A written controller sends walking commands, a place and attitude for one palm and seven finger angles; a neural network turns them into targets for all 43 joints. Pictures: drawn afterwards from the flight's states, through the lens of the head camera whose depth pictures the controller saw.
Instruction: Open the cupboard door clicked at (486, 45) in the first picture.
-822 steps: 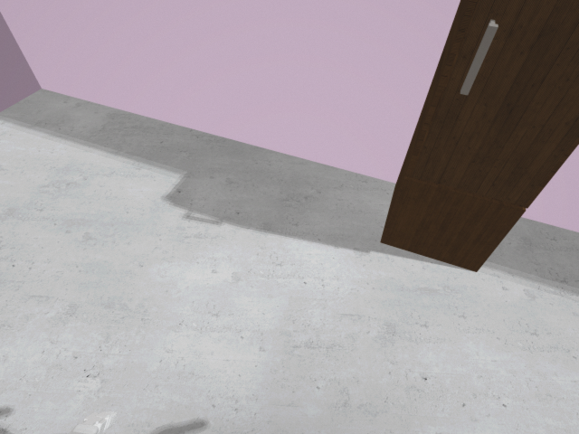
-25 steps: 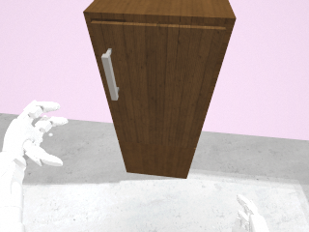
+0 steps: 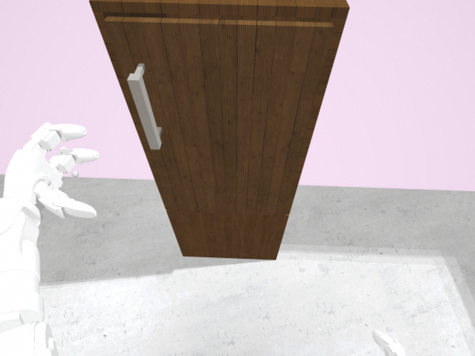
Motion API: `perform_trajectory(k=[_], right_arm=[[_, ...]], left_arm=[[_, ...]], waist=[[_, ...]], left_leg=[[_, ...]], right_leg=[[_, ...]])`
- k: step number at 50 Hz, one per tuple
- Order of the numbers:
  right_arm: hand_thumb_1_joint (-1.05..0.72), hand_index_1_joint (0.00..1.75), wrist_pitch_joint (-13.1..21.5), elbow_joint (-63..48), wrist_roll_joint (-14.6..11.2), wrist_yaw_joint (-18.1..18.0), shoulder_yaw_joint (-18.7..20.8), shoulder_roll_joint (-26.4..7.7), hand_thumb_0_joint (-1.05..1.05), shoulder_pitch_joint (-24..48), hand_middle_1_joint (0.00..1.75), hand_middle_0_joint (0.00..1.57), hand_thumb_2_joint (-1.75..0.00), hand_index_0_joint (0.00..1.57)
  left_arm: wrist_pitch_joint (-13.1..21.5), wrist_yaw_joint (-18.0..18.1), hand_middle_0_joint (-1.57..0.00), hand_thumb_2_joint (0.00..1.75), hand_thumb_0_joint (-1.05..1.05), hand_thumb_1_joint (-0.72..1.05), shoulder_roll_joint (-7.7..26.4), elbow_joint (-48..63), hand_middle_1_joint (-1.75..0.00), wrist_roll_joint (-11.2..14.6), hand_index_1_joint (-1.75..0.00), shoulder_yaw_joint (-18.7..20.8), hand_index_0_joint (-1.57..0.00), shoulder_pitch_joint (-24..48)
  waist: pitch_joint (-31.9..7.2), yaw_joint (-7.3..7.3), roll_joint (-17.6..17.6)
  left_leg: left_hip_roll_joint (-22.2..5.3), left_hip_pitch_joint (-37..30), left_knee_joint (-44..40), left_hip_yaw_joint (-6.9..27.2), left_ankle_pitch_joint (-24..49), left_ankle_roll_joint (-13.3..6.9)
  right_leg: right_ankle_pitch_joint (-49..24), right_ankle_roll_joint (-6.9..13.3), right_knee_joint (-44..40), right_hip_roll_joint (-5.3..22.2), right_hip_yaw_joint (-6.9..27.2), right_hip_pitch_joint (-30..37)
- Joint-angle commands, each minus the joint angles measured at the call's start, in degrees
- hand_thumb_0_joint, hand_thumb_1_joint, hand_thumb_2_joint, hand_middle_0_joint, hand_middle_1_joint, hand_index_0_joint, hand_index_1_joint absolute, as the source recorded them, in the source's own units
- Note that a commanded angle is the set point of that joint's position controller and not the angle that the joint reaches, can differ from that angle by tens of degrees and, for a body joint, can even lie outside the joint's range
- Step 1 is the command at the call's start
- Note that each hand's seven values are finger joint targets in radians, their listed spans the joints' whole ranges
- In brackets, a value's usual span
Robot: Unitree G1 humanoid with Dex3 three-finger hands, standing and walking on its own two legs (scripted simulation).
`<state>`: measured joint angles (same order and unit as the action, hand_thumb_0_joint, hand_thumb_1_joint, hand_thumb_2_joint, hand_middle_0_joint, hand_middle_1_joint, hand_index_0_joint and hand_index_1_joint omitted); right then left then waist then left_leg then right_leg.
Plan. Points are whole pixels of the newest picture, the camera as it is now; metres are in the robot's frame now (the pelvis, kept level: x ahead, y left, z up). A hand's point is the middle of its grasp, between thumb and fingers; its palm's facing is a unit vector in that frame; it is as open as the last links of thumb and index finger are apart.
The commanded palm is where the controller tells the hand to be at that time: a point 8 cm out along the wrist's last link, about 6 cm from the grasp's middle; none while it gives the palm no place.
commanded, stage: move the hooked fingers beside the handle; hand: left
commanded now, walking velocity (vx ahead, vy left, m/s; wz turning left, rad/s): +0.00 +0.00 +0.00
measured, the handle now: (148, 109) +0.54 +0.20 +0.10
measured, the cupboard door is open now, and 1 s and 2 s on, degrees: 0 0 0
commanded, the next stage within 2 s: slide the fingers in behind the handle in 1.98 s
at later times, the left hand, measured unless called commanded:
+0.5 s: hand (96, 150) +0.42 +0.26 +0.11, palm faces +0.00 -1.00 +0.00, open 14.0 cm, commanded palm +0.40 +0.31 +0.11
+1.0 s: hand (103, 125) +0.48 +0.26 +0.12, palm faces -0.03 -1.00 +0.00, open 14.0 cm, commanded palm +0.46 +0.31 +0.11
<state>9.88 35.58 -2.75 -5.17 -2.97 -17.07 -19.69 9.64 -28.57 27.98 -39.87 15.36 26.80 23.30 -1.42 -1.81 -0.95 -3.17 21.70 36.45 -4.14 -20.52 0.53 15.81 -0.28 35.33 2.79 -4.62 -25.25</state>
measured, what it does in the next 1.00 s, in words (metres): stands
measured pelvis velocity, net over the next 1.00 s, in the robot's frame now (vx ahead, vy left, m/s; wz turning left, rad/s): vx -0.01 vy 0.01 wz -0.01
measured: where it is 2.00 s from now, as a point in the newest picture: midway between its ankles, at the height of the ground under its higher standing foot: outside the picture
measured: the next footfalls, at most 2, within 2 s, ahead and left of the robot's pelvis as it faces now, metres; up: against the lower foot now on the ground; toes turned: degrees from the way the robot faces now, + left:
none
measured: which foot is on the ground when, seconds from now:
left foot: down 0.00-1.00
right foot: down 0.00-1.00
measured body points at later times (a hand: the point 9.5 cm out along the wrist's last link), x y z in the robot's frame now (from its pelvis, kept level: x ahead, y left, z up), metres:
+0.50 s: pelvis +0.00 +0.00 -0.01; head +0.06 +0.00 +0.44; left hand +0.42 +0.31 +0.11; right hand +0.08 -0.26 -0.11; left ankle -0.02 +0.12 -0.73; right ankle +0.02 -0.12 -0.73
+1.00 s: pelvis -0.01 +0.01 -0.01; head +0.09 +0.02 +0.42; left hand +0.47 +0.31 +0.12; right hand +0.00 -0.27 -0.12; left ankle -0.02 +0.12 -0.73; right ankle +0.02 -0.12 -0.73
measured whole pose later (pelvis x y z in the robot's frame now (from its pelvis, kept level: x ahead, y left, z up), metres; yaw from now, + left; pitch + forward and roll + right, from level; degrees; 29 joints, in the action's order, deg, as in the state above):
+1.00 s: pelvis -0.01 +0.01 -0.01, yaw +0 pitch +14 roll -2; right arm 0.5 36.5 -1.6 -4.1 -3.2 -17.6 -22.8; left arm 15.8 -28.2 39.6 -69.4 7.5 27.5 52.9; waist -2.0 -8.4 0.3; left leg -4.0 35.7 43.7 -3.4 -22.2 -0.1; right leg 15.7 -0.5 39.5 2.3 -4.8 -37.8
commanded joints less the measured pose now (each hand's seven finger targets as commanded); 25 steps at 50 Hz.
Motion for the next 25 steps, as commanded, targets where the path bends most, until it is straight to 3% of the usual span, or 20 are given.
perform_trajectory(k=[1,3,5,8,9,11,13,14,17,18,20,22,23,24,25], right_arm=[[-0.90,0.30,1.9,-7.2,-0.2,-0.6,3.9,-8.8,0.00,0.8,0.30,0.20,-0.90,0.20],[-0.90,0.30,1.6,-6.9,-0.1,-0.8,3.8,-8.9,0.00,0.4,0.30,0.20,-0.90,0.20],[-0.90,0.30,1.2,-6.3,-0.1,-0.9,3.9,-9.1,0.00,-0.2,0.30,0.20,-0.90,0.20],[-0.90,0.30,0.7,-6.3,0.2,-0.8,3.8,-9.1,0.00,-0.9,0.30,0.20,-0.90,0.20],[-0.90,0.30,0.6,-6.2,0.2,-0.7,3.7,-8.8,0.00,-0.8,0.30,0.20,-0.90,0.20],[-0.90,0.30,0.3,-5.9,0.3,-0.6,4.0,-8.8,0.00,-1.3,0.30,0.20,-0.90,0.20],[-0.90,0.30,-0.2,-5.9,0.4,-0.4,3.7,-9.0,0.00,-1.7,0.30,0.20,-0.90,0.20],[-0.90,0.30,-0.5,-5.7,0.4,-0.3,3.9,-9.0,0.00,-2.1,0.30,0.20,-0.90,0.20],[-0.90,0.30,-1.3,-5.7,0.3,0.1,3.7,-9.1,0.00,-2.0,0.30,0.20,-0.90,0.20],[-0.90,0.30,-1.7,-5.8,0.4,0.1,3.8,-9.5,0.00,-2.5,0.30,0.20,-0.90,0.20],[-0.90,0.30,-2.3,-6.1,0.4,0.3,3.7,-9.2,0.00,-2.6,0.30,0.20,-0.90,0.20],[-0.90,0.30,-2.8,-5.6,0.5,0.3,3.7,-9.5,0.00,-3.4,0.30,0.20,-0.90,0.20],[-0.90,0.30,-3.1,-5.8,0.7,0.3,3.7,-9.4,0.00,-3.6,0.30,0.20,-0.90,0.20],[-0.90,0.30,-3.3,-5.8,0.7,0.3,3.9,-9.5,0.00,-4.0,0.30,0.20,-0.90,0.20],[-0.90,0.30,-3.4,-5.8,0.8,0.3,3.9,-9.2,0.00,-4.0,0.30,0.20,-0.90,0.20]], left_arm=[[3.3,-1.1,-0.30,0.30,0.00,-0.50,17.0,9.5,-1.20,1.7,-1.20,3.1,-0.30,20.7],[3.1,-1.4,-0.30,0.30,0.00,-0.50,15.5,8.4,-1.20,1.4,-1.20,0.6,-0.30,25.2],[3.3,-1.1,-0.30,0.30,0.00,-0.50,17.7,6.6,-1.20,0.8,-1.20,1.8,-0.30,26.9],[4.8,-0.4,-0.30,0.30,0.00,-0.50,18.2,6.8,-1.20,0.1,-1.20,1.2,-0.30,30.6],[5.4,-0.4,-0.30,0.30,0.00,-0.50,18.0,7.3,-1.20,-0.1,-1.20,0.6,-0.30,32.5],[6.1,0.1,-0.30,0.30,0.00,-0.50,18.7,6.1,-1.20,-0.3,-1.20,1.8,-0.30,31.4],[6.1,0.1,-0.30,0.30,0.00,-0.50,18.4,3.9,-1.20,-0.3,-1.20,1.4,-0.30,32.0],[5.8,0.4,-0.30,0.30,0.00,-0.50,19.6,2.3,-1.20,-0.5,-1.20,2.5,-0.30,31.4],[5.1,0.9,-0.30,0.30,0.00,-0.50,18.4,-2.1,-1.20,-1.5,-1.20,1.0,-0.30,32.5],[5.1,1.1,-0.30,0.30,0.00,-0.50,20.7,-3.3,-1.20,-1.8,-1.20,2.7,-0.30,33.1],[5.3,1.1,-0.30,0.30,0.00,-0.50,19.8,-4.1,-1.20,-2.6,-1.20,1.1,-0.30,35.2],[6.4,1.5,-0.30,0.30,0.00,-0.50,22.2,-5.4,-1.20,-3.3,-1.20,2.1,-0.30,38.6],[7.3,1.3,-0.30,0.30,0.00,-0.50,21.6,-4.5,-1.20,-2.9,-1.20,1.7,-0.30,40.6],[8.1,1.3,-0.30,0.30,0.00,-0.50,24.7,-3.3,-1.20,-3.2,-1.20,3.9,-0.30,41.2],[8.9,1.1,-0.30,0.30,0.00,-0.50,23.0,-2.8,-1.20,-3.3,-1.20,2.4,-0.30,41.9]], waist=[[-16.2,-0.01,-2.3],[-14.9,-1.09,-2.0],[-15.8,-1.19,-2.9],[-18.8,-1.40,-3.1],[-19.5,-1.52,-4.9],[-21.6,-0.95,-4.6],[-21.2,-1.13,-4.3],[-21.2,-0.86,-2.8],[-18.2,-1.45,-2.8],[-18.2,-1.33,-1.4],[-18.9,-1.71,-2.8],[-19.2,-2.39,-2.3],[-20.5,-2.58,-2.6],[-23.2,-1.85,-3.9],[-24.6,-2.38,-5.1]], left_leg=[[3.0,-2.2,-3.9,2.8,17.5,-1.6],[3.0,-2.4,-3.8,3.1,16.6,-1.7],[3.2,-2.0,-3.5,3.1,15.2,-1.7],[3.1,-2.9,-2.8,3.5,16.7,-1.8],[3.2,-3.3,-2.7,3.6,17.0,-1.7],[3.1,-3.7,-2.2,3.6,19.5,-1.6],[2.8,-3.7,-1.8,3.8,21.8,-1.5],[2.8,-2.6,-1.8,3.8,21.0,-1.5],[2.8,-0.1,-2.1,3.5,18.0,-1.5],[2.8,0.4,-1.7,3.6,18.7,-1.7],[2.9,0.7,-1.5,3.3,17.9,-1.7],[2.8,1.7,-1.2,3.4,16.7,-1.8],[2.8,1.0,-0.6,3.2,18.0,-1.9],[2.8,0.6,-0.4,3.5,18.8,-1.8],[2.8,-0.9,-0.2,3.4,20.1,-1.8]], right_leg=[[-17.9,1.4,-2.0,-2.6,2.3,10.1],[-16.4,1.6,-2.0,-2.8,2.0,8.2],[-15.1,1.5,-2.1,-2.6,2.4,8.1],[-15.9,1.7,-1.2,-2.8,2.4,8.3],[-16.2,1.7,-1.1,-2.7,2.5,8.1],[-18.5,1.7,-0.5,-2.7,2.4,9.2],[-20.1,1.8,0.1,-2.9,2.2,8.6],[-19.8,1.6,0.1,-2.8,2.1,8.8],[-18.0,1.5,-0.2,-2.6,2.1,7.1],[-18.5,1.6,0.3,-2.7,2.1,7.6],[-18.2,1.5,0.4,-2.6,2.3,7.0],[-17.3,1.3,0.4,-2.6,2.6,6.7],[-18.7,1.5,1.0,-2.8,2.8,7.2],[-19.3,1.5,1.4,-2.7,3.0,8.3],[-20.2,1.5,1.5,-2.8,3.0,8.2]])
